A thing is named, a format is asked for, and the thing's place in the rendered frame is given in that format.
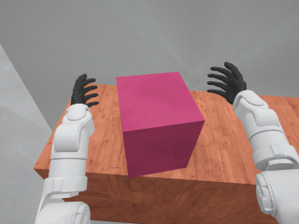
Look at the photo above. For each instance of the left robot upper arm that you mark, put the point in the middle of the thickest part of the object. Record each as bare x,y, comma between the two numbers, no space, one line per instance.
65,213

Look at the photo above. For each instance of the pedestal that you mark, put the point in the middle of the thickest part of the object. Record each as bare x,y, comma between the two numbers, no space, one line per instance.
218,186

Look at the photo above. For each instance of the robot left hand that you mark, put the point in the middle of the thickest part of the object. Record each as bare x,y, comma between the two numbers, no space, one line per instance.
78,95

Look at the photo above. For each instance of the carton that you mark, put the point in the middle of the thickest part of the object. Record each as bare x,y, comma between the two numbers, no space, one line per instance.
160,122

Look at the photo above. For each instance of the right robot forearm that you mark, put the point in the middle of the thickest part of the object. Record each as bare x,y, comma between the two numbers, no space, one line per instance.
271,149

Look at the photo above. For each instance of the robot right hand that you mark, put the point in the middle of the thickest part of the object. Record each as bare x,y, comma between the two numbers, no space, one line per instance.
234,82

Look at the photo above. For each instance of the left robot forearm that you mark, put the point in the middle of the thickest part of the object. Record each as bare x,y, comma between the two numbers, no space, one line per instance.
68,156

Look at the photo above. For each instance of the right robot upper arm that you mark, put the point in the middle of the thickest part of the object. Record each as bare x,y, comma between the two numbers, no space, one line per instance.
277,193

